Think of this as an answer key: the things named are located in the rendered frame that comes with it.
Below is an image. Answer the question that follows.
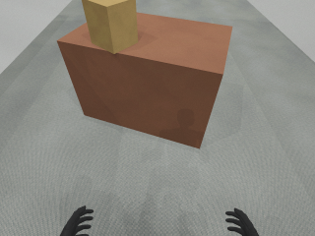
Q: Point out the right robot hand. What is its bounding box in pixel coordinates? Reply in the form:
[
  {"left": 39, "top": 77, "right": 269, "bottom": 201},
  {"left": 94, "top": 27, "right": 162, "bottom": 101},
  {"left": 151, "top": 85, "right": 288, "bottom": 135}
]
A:
[{"left": 225, "top": 207, "right": 259, "bottom": 236}]

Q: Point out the carton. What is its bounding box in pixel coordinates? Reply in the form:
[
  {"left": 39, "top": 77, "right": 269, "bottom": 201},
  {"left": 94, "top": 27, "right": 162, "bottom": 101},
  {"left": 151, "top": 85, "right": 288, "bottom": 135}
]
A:
[{"left": 82, "top": 0, "right": 138, "bottom": 54}]

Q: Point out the pedestal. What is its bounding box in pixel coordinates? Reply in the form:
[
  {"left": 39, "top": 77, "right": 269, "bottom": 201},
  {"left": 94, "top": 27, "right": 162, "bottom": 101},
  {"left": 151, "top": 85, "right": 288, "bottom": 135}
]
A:
[{"left": 57, "top": 12, "right": 233, "bottom": 149}]

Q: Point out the left robot hand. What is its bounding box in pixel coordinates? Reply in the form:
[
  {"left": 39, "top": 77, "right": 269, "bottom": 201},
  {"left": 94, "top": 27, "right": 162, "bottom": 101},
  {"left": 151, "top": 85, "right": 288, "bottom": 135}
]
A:
[{"left": 60, "top": 206, "right": 94, "bottom": 236}]

